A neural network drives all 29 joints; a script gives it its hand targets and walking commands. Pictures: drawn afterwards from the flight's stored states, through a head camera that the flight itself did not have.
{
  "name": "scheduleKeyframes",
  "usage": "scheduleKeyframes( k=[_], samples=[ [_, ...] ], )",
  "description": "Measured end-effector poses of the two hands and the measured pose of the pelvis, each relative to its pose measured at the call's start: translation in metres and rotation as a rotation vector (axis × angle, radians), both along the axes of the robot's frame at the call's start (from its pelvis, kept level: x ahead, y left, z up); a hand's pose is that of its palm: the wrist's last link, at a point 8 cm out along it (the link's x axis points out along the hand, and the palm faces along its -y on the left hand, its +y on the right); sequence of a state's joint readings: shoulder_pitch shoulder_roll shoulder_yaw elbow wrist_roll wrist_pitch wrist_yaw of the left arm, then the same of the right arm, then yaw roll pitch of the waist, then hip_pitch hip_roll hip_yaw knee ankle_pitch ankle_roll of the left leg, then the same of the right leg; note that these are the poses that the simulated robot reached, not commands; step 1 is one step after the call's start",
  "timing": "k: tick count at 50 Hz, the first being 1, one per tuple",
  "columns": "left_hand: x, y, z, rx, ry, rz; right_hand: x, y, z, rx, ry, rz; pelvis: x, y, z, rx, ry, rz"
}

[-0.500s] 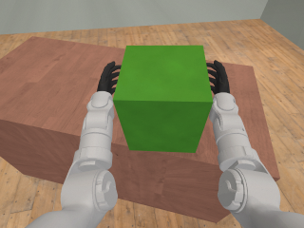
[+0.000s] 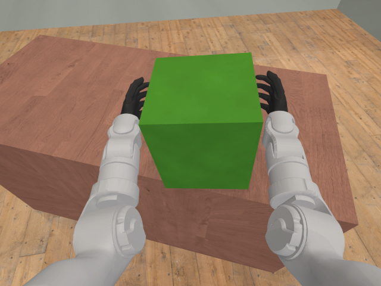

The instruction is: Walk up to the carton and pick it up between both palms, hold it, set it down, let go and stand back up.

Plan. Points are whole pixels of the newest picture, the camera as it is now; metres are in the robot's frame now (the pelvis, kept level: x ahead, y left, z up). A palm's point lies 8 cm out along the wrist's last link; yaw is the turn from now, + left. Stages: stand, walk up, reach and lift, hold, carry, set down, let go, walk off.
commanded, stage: set down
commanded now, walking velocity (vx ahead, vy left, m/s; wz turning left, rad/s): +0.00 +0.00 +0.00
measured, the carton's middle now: (204, 126) +0.45 -0.03 +0.06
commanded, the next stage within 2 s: none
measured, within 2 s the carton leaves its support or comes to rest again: neither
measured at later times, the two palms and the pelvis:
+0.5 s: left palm (134, 117) +0.44 +0.13 +0.11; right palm (274, 113) +0.42 -0.17 +0.13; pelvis +0.00 +0.00 +0.00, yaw -1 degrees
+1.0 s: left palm (140, 117) +0.44 +0.11 +0.10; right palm (279, 118) +0.42 -0.19 +0.12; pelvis +0.00 +0.00 +0.00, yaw -1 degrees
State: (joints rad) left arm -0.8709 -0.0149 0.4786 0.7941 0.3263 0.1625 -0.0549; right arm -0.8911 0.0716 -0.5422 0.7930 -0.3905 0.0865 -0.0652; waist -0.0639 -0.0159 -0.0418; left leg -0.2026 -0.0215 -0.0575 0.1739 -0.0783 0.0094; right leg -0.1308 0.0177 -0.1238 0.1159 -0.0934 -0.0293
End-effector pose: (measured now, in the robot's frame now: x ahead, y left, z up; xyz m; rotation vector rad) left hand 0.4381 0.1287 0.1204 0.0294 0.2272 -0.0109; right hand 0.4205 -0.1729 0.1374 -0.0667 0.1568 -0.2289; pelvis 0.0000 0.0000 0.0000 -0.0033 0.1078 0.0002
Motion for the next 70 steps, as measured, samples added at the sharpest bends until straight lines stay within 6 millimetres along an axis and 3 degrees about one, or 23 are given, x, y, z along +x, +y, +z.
scheduleKeyframes(
  k=[12, 27, 70],
  samples=[
    [0.008, -0.011, -0.012, 0.002, 0.022, -0.021, -0.001, -0.010, -0.016, -0.012, 0.019, -0.031, 0.006, 0.002, 0.000, 0.000, 0.033, -0.015],
    [0.003, -0.003, -0.013, 0.012, 0.000, -0.008, 0.000, -0.002, -0.010, -0.010, -0.010, -0.020, 0.003, 0.005, 0.000, 0.000, 0.033, -0.013],
    [0.007, -0.016, -0.021, -0.028, -0.025, -0.023, -0.006, -0.014, -0.025, -0.029, -0.005, -0.041, -0.003, -0.004, 0.000, 0.006, 0.005, -0.023]
  ],
)
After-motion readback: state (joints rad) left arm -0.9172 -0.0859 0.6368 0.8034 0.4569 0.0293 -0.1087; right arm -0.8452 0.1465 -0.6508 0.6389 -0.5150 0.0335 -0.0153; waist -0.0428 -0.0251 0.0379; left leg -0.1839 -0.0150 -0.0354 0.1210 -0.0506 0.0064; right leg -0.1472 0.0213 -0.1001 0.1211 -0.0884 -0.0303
